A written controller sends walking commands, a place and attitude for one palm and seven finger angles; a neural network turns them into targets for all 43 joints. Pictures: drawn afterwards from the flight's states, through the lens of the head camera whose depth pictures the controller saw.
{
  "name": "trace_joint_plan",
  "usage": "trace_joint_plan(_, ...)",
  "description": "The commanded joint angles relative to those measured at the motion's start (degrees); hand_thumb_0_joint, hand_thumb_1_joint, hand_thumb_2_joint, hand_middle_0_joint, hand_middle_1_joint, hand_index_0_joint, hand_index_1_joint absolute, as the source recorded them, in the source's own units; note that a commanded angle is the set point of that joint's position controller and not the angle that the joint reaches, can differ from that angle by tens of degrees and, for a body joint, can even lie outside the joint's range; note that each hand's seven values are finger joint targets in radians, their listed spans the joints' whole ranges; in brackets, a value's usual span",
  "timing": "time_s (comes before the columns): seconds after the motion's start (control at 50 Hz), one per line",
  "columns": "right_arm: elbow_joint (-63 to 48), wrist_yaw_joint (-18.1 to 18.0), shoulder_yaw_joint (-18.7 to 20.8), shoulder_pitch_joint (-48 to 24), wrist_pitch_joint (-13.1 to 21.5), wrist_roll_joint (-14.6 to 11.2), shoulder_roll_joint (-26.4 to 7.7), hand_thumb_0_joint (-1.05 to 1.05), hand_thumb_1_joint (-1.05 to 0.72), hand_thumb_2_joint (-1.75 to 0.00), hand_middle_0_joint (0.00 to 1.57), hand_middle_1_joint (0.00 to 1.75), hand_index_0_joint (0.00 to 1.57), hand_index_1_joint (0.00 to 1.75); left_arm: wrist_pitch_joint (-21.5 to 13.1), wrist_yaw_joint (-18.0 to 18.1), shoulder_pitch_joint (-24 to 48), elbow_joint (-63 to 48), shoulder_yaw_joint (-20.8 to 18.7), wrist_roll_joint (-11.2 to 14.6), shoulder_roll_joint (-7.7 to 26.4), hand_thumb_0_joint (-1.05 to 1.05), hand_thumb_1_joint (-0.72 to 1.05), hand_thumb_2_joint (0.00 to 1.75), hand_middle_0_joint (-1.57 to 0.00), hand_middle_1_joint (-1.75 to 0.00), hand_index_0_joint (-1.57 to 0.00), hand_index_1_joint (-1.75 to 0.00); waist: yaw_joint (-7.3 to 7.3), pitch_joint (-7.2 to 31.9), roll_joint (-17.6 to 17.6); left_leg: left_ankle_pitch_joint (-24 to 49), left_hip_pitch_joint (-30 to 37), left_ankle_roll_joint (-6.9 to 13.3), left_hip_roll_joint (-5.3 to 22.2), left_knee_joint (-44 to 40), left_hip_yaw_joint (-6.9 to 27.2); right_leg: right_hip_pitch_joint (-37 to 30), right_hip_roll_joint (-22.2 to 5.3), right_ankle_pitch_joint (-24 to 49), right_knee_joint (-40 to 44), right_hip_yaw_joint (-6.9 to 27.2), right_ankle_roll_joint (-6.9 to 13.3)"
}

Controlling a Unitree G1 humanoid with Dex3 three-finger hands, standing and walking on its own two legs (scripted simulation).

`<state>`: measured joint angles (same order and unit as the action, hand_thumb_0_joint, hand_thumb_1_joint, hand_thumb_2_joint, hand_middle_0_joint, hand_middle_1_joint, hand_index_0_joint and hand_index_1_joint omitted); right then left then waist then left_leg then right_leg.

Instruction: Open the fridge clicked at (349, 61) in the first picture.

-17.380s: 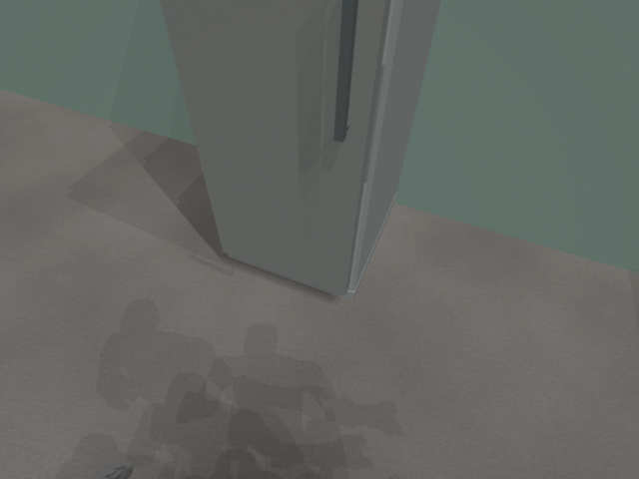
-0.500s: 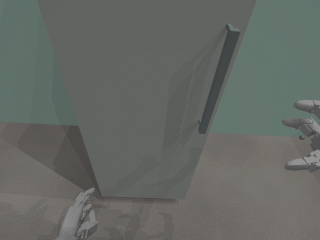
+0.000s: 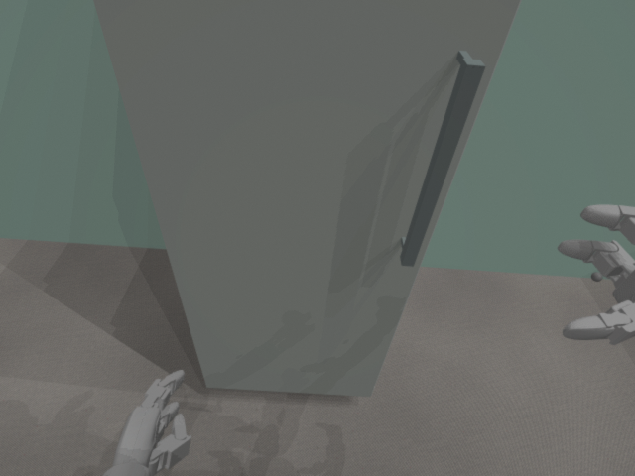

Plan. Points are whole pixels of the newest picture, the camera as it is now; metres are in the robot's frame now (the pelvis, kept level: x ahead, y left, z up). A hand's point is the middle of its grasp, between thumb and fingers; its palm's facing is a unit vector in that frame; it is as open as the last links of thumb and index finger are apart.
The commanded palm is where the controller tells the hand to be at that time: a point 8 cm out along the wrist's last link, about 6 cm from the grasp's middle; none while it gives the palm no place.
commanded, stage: move the hooked fingers beside the handle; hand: right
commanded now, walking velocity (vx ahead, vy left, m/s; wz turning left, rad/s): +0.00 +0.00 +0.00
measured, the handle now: (430, 175) +0.50 -0.16 +0.16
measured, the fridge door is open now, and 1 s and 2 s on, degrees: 0 0 0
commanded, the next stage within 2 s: none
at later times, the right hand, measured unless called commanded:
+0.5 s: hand (572, 254) +0.31 -0.28 +0.18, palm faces +0.12 +0.99 -0.03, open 14.0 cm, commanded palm +0.29 -0.31 +0.18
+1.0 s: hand (528, 225) +0.37 -0.26 +0.17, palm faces +0.09 +1.00 -0.01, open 14.0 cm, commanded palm +0.35 -0.30 +0.18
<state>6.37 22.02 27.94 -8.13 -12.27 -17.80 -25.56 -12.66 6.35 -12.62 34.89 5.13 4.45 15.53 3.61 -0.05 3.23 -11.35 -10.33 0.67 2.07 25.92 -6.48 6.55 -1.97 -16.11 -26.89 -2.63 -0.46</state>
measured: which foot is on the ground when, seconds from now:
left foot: down 0.00-1.00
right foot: down 0.00-1.00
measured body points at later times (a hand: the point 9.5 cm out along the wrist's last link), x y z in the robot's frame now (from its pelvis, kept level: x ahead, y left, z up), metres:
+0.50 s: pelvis +0.00 +0.00 +0.00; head -0.02 +0.01 +0.45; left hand +0.18 +0.23 -0.07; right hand +0.30 -0.33 +0.19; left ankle +0.03 +0.11 -0.74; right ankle -0.01 -0.12 -0.74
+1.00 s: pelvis +0.01 -0.01 +0.00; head +0.01 +0.01 +0.45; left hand +0.16 +0.24 -0.09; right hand +0.36 -0.31 +0.18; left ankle +0.03 +0.11 -0.74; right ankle -0.01 -0.12 -0.74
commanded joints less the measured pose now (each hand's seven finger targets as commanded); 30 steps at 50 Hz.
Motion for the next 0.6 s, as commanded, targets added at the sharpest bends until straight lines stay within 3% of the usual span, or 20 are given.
trace_joint_plan(0.0, -11.02, 0.44, 5.37, -15.89, 3.95, -2.04, -16.5, 0.0, 0.5, -0.3, 0.3, 1.2, 0.3, 1.2, -3.34, 0.33, 7.89, -9.64, -3.02, -0.08, 6.41, 0.0, 0.9, 0.9, -0.2, -0.3, -0.2, -0.3, 0.02, 8.86, -0.8, 5.28, 5.5, 0.38, -1.47, -4.11, 3.67, 2.63, 1.86, 9.14, 4.7, 2.61, 1.52)
trace_joint_plan(0.08, -11.48, 0.44, 3.43, -18.57, 4.02, -1.75, -14.81, 0.0, 0.5, -0.3, 0.3, 1.2, 0.3, 1.2, -3.42, 0.43, 8.09, -9.63, -2.9, 0.13, 6.23, 0.0, 0.9, 0.9, -0.2, -0.3, -0.2, -0.3, -0.68, 8.58, 1.24, 4.99, 4.09, 0.37, -1.55, -3.93, 3.27, 1.97, 2.1, 8.57, 5.04, 2.67, 1.53)
trace_joint_plan(0.18, -9.63, -0.47, 1.92, -22.57, 4.44, -0.99, -14.32, 0.0, 0.5, -0.3, 0.3, 1.2, 0.3, 1.2, -3.47, 0.86, 7.55, -9.03, -2.92, 0.04, 6.32, 0.0, 0.9, 0.9, -0.2, -0.3, -0.2, -0.3, -1.2, 8.49, 0.62, 4.06, 3.35, 0.43, -1.6, -4.05, 3.16, 1.87, 2.17, 7.79, 5.25, 3.14, 1.54)
trace_joint_plan(0.2, -8.71, -0.67, 2.65, -22.01, 4.48, -0.87, -15.43, 0.0, 0.5, -0.3, 0.3, 1.2, 0.3, 1.2, -3.3, 0.79, 7.33, -8.68, -3.09, 0.02, 6.43, 0.0, 0.9, 0.9, -0.2, -0.3, -0.2, -0.3, -1.09, 8.41, -0.94, 3.74, 3.71, 0.31, -1.57, -4.44, 3.43, 2.22, 1.92, 7.73, 5.01, 2.86, 1.53)
trace_joint_plan(0.26, -6.87, -1.0, 2.39, -24.26, 4.68, -0.28, -15.54, 0.0, 0.5, -0.3, 0.3, 1.2, 0.3, 1.2, -3.13, 0.97, 7.28, -8.72, -2.99, 0.04, 6.36, 0.0, 0.9, 0.9, -0.2, -0.3, -0.2, -0.3, -1.09, 9.06, 1.2, 4.26, 3.78, 0.52, -1.39, -3.95, 3.25, 2.36, 2.16, 7.91, 5.15, 2.9, 1.52)
trace_joint_plan(0.3, -5.26, -1.08, 3.09, -24.72, 4.89, -0.15, -16.96, 0.0, 0.5, -0.3, 0.3, 1.2, 0.3, 1.2, -2.85, 0.92, 7.05, -8.44, -3.18, -0.08, 6.66, 0.0, 0.9, 0.9, -0.2, -0.3, -0.2, -0.3, -1.04, 9.4, -0.59, 4.43, 4.43, 0.45, -1.28, -4.11, 3.68, 2.97, 1.92, 8.15, 4.83, 2.68, 1.55)
trace_joint_plan(0.36, -4.51, -1.06, 2.91, -27.34, 5.52, 0.17, -16.97, 0.0, 0.5, -0.3, 0.3, 1.2, 0.3, 1.2, -2.7, 0.9, 7.14, -8.86, -3.14, 0.0, 6.51, 0.0, 0.9, 0.9, -0.2, -0.3, -0.2, -0.3, -1.12, 10.62, 2.28, 5.59, 4.9, 0.68, -1.02, -3.48, 3.72, 2.91, 2.13, 8.81, 4.85, 2.54, 1.49)
trace_joint_plan(0.4, -4.48, -0.91, 3.09, -26.09, 6.16, -0.09, -16.97, 0.0, 0.5, -0.3, 0.3, 1.2, 0.3, 1.2, -2.71, 0.63, 6.85, -9.24, -3.27, -0.14, 6.54, 0.0, 0.9, 0.9, -0.2, -0.3, -0.2, -0.3, -0.65, 12.27, 0.48, 7.9, 6.18, 0.73, -1.17, -3.02, 3.52, 2.55, 1.95, 10.73, 4.59, 2.52, 1.48)
trace_joint_plan(0.48, -1.86, -0.72, 0.22, -29.56, 6.14, 0.26, -14.61, 0.0, 0.5, -0.3, 0.3, 1.2, 0.3, 1.2, -2.56, 0.85, 6.23, -8.97, -3.35, 0.14, 6.74, 0.0, 0.9, 0.9, -0.2, -0.3, -0.2, -0.3, -1.73, 10.41, 1.27, 6.56, 3.48, 0.62, -1.32, -3.11, 3.31, 2.82, 1.99, 9.1, 4.88, 2.51, 1.49)
trace_joint_plan(0.5, -1.68, -1.04, 0.23, -29.43, 6.18, 0.4, -15.05, 0.0, 0.5, -0.3, 0.3, 1.2, 0.3, 1.2, -2.43, 0.73, 5.93, -8.81, -3.44, 0.15, 6.89, 0.0, 0.9, 0.9, -0.2, -0.3, -0.2, -0.3, -1.69, 10.38, -0.33, 6.16, 3.65, 0.64, -1.45, -3.34, 3.18, 2.95, 1.72, 9.15, 4.88, 2.55, 1.45)
trace_joint_plan(0.54, -1.21, -1.45, -0.99, -32.25, 5.95, 0.71, -14.28, 0.0, 0.5, -0.3, 0.3, 1.2, 0.3, 1.2, -2.37, 0.89, 5.85, -8.6, -3.44, 0.24, 6.95, 0.0, 0.9, 0.9, -0.2, -0.3, -0.2, -0.3, -2.25, 10.56, 1.53, 5.88, 2.76, 0.61, -1.24, -3.31, 3.39, 2.82, 1.9, 8.52, 4.84, 2.54, 1.47)
trace_joint_plan(0.58, 0.29, -1.98, 0.64, -31.24, 5.93, 1.05, -15.73, 0.0, 0.5, -0.3, 0.3, 1.2, 0.3, 1.2, -2.23, 0.93, 5.3, -8.66, -3.59, 0.1, 7.15, 0.0, 0.9, 0.9, -0.2, -0.3, -0.2, -0.3, -1.66, 11.73, 0.59, 6.65, 3.46, 0.7, -1.34, -2.97, 3.24, 2.99, 1.95, 9.44, 4.81, 2.63, 1.51)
